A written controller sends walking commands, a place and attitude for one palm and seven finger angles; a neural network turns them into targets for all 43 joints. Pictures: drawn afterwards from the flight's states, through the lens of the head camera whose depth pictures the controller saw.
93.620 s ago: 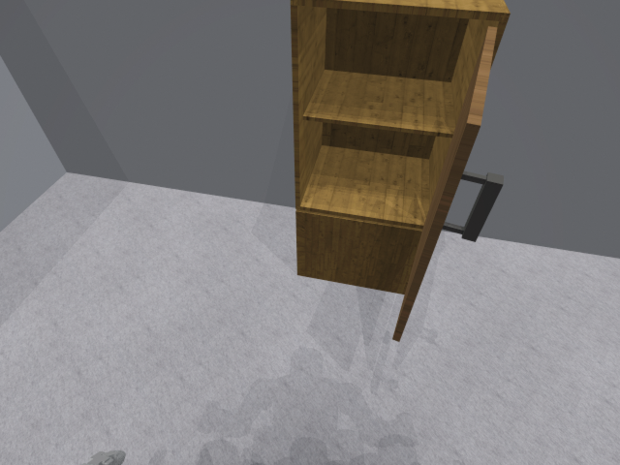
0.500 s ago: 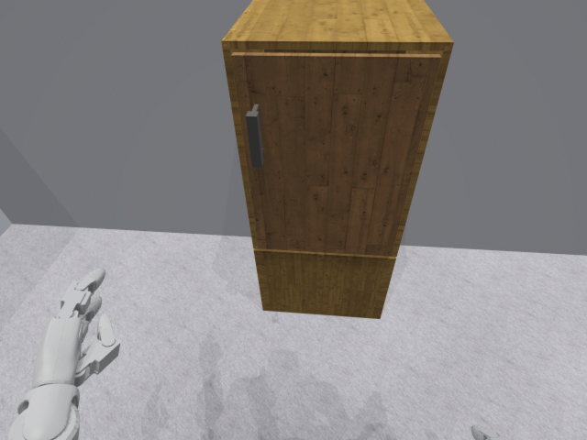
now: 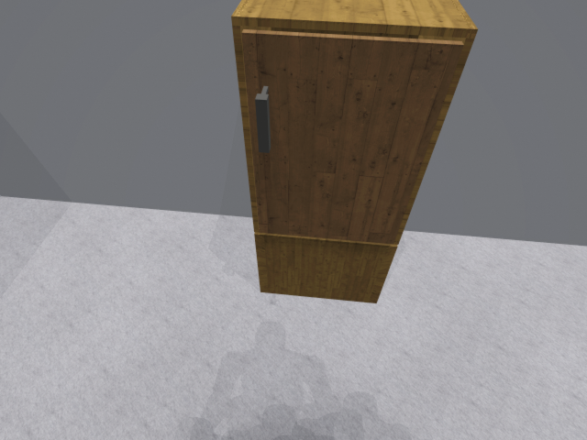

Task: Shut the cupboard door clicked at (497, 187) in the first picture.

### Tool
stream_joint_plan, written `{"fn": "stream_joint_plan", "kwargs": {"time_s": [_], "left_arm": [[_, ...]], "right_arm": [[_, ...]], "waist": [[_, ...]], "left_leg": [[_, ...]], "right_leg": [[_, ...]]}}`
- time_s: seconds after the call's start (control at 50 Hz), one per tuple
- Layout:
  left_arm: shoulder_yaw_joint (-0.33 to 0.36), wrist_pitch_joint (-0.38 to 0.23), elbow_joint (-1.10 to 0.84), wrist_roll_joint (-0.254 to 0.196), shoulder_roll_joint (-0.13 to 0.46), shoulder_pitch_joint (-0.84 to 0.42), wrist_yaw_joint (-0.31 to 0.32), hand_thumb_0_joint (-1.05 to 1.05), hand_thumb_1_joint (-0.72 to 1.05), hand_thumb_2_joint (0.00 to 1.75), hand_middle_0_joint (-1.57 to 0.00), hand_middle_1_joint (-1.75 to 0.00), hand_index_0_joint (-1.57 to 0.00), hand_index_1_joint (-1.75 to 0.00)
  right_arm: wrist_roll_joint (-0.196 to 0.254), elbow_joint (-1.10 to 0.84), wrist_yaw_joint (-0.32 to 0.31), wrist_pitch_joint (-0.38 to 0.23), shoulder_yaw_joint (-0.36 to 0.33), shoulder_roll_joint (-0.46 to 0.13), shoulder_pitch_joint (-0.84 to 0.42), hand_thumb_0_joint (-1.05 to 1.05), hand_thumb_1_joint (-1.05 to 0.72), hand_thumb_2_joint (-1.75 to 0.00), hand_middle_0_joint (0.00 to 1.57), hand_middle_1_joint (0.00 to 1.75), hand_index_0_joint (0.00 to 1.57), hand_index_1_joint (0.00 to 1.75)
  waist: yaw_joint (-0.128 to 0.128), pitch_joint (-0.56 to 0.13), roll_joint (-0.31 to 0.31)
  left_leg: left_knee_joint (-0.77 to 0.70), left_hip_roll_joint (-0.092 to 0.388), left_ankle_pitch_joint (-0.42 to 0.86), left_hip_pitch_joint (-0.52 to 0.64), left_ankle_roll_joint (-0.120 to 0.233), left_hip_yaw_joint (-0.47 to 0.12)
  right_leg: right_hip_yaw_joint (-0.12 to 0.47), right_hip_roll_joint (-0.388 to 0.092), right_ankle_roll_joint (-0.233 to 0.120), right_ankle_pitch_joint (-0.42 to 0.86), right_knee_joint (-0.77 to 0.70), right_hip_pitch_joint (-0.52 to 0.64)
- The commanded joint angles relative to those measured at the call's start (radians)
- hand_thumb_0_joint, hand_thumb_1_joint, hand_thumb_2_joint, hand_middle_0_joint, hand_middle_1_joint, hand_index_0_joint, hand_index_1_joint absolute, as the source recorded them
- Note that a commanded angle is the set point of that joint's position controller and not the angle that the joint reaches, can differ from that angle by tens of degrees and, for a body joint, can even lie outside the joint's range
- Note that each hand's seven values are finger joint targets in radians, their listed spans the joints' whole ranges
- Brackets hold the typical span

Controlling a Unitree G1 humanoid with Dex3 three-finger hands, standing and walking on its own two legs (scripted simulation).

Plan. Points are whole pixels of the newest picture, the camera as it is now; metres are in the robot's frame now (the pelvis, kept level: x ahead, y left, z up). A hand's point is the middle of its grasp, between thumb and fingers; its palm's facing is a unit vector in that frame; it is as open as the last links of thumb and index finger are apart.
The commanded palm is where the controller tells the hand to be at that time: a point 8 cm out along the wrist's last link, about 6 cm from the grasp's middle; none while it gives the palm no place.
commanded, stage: let the arm hang, fingers relaxed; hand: left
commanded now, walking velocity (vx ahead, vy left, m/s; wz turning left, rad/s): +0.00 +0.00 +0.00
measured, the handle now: (265, 119) +0.74 +0.11 +0.05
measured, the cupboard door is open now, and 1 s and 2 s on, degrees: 0 0 0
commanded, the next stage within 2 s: look to check the result in 0.52 s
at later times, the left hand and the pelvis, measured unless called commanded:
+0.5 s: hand out of the picture -0.05 +0.18 -0.18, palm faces +0.01 -0.99 -0.16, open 7.4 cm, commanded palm none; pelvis -0.02 +0.02 +0.00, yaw -1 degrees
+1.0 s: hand out of the picture -0.06 +0.17 -0.17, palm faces +0.02 -0.99 -0.15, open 7.4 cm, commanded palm none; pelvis -0.02 +0.02 +0.00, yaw -1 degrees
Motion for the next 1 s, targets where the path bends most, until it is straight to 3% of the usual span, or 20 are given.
{"fn": "stream_joint_plan", "kwargs": {"time_s": [0.0, 0.06, 0.14, 0.42, 0.68, 0.8, 0.98], "left_arm": [[0.008, -0.025, 0.009, -0.002, 0.069, 0.021, 0.005, 0.00, 0.90, 0.90, -0.20, -0.30, -0.20, -0.30], [0.006, -0.024, 0.039, -0.002, 0.066, 0.034, 0.006, 0.00, 0.90, 0.90, -0.20, -0.30, -0.20, -0.30], [0.005, -0.019, 0.062, -0.001, 0.049, 0.041, 0.007, 0.00, 0.90, 0.90, -0.20, -0.30, -0.20, -0.30], [0.012, -0.016, 0.082, 0.003, 0.008, 0.086, 0.011, 0.00, 0.90, 0.90, -0.20, -0.30, -0.20, -0.30], [0.009, -0.024, 0.086, 0.004, 0.002, 0.108, 0.017, 0.00, 0.90, 0.90, -0.20, -0.30, -0.20, -0.30], [0.007, -0.024, 0.089, 0.006, -0.002, 0.108, 0.018, 0.00, 0.90, 0.90, -0.20, -0.30, -0.20, -0.30], [0.008, -0.030, 0.083, 0.005, -0.002, 0.101, 0.018, 0.00, 0.90, 0.90, -0.20, -0.30, -0.20, -0.30]], "right_arm": [[0.001, 0.010, -0.010, -0.021, -0.012, -0.094, 0.042, 0.00, -0.90, -0.90, 0.20, 0.30, 0.20, 0.30], [0.003, 0.031, -0.010, -0.021, -0.012, -0.092, 0.052, 0.00, -0.90, -0.90, 0.20, 0.30, 0.20, 0.30], [-0.001, 0.053, -0.012, -0.019, -0.010, -0.078, 0.069, 0.00, -0.90, -0.90, 0.20, 0.30, 0.20, 0.30], [-0.001, 0.068, -0.016, -0.020, -0.020, -0.048, 0.136, 0.00, -0.90, -0.90, 0.20, 0.30, 0.20, 0.30], [0.002, 0.070, -0.011, -0.019, -0.024, -0.034, 0.148, 0.00, -0.90, -0.90, 0.20, 0.30, 0.20, 0.30], [0.002, 0.070, -0.010, -0.015, -0.024, -0.030, 0.146, 0.00, -0.90, -0.90, 0.20, 0.30, 0.20, 0.30], [0.002, 0.065, -0.009, -0.018, -0.024, -0.031, 0.133, 0.00, -0.90, -0.90, 0.20, 0.30, 0.20, 0.30]], "waist": [[-0.011, 0.034, -0.001], [-0.006, 0.063, -0.021], [-0.008, 0.101, 0.003], [-0.005, 0.089, 0.020], [-0.012, 0.073, -0.013], [-0.016, 0.105, 0.002], [-0.018, 0.087, -0.005]], "left_leg": [[-0.114, 0.085, 0.117, 0.071, 0.021, -0.086], [-0.138, 0.083, 0.071, 0.064, 0.021, -0.087], [-0.171, 0.073, -0.018, 0.030, 0.018, -0.088], [-0.218, 0.078, -0.141, -0.010, 0.027, -0.116], [-0.186, 0.072, -0.090, 0.020, 0.029, -0.104], [-0.189, 0.071, -0.112, 0.017, 0.025, -0.103], [-0.165, 0.069, -0.064, 0.040, 0.023, -0.090]], "right_leg": [[0.093, -0.092, -0.021, 0.122, -0.141, -0.081], [0.088, -0.094, -0.022, 0.083, -0.154, -0.095], [0.090, -0.093, -0.022, 0.042, -0.155, -0.105], [0.074, -0.078, -0.016, 0.024, -0.112, -0.112], [0.086, -0.082, -0.015, 0.022, -0.116, -0.148], [0.091, -0.078, -0.014, -0.010, -0.125, -0.179], [0.099, -0.083, -0.017, 0.001, -0.133, -0.184]]}}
